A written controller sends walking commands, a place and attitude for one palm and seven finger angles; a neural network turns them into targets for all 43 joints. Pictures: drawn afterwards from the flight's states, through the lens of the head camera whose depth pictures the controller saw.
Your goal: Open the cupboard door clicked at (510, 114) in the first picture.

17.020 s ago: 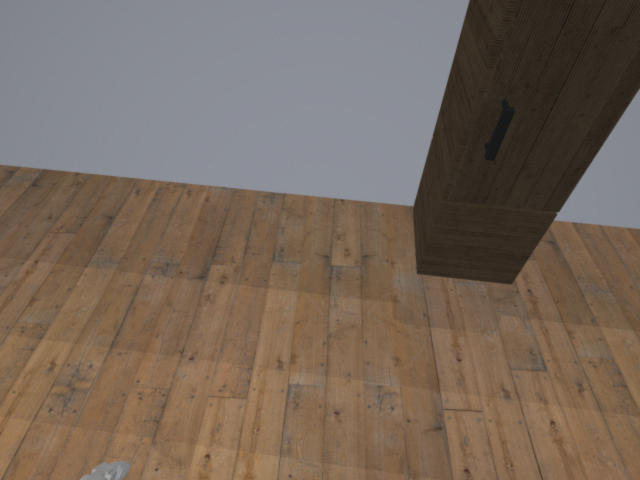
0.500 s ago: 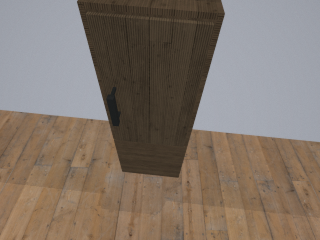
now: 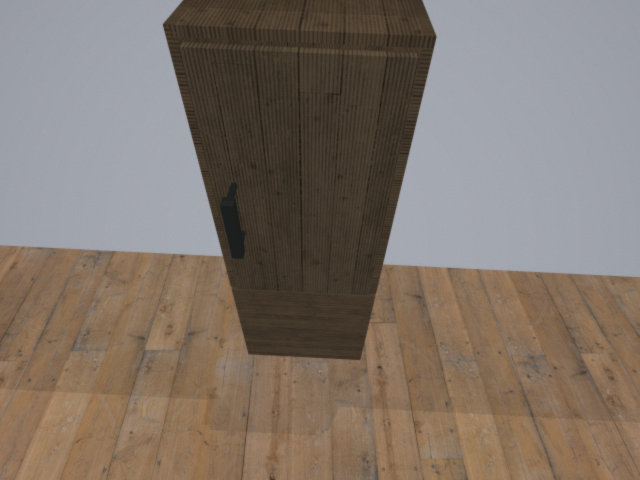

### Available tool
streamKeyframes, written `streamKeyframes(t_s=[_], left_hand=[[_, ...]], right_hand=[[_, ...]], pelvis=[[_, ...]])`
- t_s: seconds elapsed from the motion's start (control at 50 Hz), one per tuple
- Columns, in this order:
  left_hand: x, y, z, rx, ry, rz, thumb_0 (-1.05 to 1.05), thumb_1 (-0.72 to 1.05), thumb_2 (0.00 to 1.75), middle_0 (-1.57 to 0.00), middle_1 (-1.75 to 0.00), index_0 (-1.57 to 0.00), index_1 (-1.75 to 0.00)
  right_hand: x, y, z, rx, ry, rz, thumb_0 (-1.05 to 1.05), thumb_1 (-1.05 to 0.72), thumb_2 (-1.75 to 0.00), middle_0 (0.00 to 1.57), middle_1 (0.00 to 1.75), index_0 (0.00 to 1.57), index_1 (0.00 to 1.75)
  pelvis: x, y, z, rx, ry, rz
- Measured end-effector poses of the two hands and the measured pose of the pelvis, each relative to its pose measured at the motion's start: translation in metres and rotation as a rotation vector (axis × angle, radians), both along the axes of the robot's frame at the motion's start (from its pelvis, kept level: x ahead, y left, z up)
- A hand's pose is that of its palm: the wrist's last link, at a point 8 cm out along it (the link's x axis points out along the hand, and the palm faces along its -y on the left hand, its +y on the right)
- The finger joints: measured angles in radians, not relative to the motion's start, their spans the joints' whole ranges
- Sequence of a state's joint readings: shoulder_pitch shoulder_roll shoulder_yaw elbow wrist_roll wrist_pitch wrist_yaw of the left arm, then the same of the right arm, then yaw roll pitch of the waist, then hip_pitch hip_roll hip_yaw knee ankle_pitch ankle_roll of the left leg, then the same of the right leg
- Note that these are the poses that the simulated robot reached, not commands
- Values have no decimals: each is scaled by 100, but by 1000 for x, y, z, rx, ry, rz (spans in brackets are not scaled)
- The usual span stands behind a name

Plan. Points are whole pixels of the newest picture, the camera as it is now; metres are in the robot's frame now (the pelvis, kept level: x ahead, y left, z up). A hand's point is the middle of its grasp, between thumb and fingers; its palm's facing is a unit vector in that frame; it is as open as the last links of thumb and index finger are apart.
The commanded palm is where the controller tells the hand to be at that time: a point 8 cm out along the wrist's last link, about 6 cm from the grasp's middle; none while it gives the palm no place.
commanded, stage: come to a stop and stand still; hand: left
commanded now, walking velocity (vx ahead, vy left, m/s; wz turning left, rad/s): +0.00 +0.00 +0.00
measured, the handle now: (235, 221) +0.57 +0.20 -0.07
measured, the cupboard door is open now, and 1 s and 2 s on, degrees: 0 0 0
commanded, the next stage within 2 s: look again from close up in 0.10 s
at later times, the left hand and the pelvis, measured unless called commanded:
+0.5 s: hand out of the picture -0.01 +0.12 -0.17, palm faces +0.02 -0.99 -0.16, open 7.3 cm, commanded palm none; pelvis +0.00 -0.04 +0.00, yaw +0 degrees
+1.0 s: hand (206, 476) +0.14 +0.15 -0.06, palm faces +0.26 -0.94 -0.22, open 7.4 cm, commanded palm +0.11 +0.17 -0.07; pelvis +0.00 -0.05 -0.01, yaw +3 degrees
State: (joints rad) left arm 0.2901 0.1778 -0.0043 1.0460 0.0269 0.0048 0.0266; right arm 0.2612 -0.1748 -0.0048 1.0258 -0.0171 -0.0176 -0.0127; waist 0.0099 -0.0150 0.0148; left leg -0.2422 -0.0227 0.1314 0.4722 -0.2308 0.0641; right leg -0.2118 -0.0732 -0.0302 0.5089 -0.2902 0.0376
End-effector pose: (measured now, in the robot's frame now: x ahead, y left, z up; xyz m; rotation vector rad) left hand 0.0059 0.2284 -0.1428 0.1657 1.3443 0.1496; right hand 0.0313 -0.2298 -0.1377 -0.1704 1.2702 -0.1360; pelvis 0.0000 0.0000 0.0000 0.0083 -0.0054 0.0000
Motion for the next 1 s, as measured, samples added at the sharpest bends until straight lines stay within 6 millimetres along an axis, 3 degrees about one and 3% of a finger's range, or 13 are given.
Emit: streamKeyframes(t_s=[0.14,0.28,0.54,0.84,0.9,0.94,1.0], left_hand=[[-11,-18,-1,-22,34,2,0,91,90,-20,-30,-20,-30],[-20,-36,-2,-37,55,8,0,91,90,-20,-30,-20,-30],[-25,-64,-3,-53,55,23,0,91,90,-20,-30,-20,-30],[-25,-77,-1,-43,63,34,0,91,90,-20,-30,-20,-30],[9,-55,29,45,-156,98,5,97,90,-21,-31,-21,-31],[45,-38,60,115,-386,120,7,97,89,-21,-32,-21,-32],[106,-36,107,117,-732,86,6,93,88,-21,-34,-21,-34]], right_hand=[[-30,-5,-2,13,82,-27,1,-91,-90,20,30,20,29],[-44,-8,-5,35,119,-44,1,-91,-90,20,30,19,29],[-43,-21,-7,48,125,-47,1,-92,-90,20,30,19,29],[-40,-35,-8,49,141,-41,1,-92,-90,20,30,19,29],[-22,-47,-3,4,-19,-35,2,-93,-90,20,30,20,29],[-1,-57,0,-18,-151,-38,2,-93,-90,21,30,20,29],[39,-71,6,-50,-344,-11,2,-92,-90,20,30,20,29]], pelvis=[[-1,-9,2,1,-4,0],[-2,-21,2,2,-9,-2],[-1,-40,3,3,-15,0],[3,-54,3,-3,-5,2],[3,-54,0,0,-13,3],[3,-53,-2,2,-9,24],[-2,-51,-9,1,10,48]])
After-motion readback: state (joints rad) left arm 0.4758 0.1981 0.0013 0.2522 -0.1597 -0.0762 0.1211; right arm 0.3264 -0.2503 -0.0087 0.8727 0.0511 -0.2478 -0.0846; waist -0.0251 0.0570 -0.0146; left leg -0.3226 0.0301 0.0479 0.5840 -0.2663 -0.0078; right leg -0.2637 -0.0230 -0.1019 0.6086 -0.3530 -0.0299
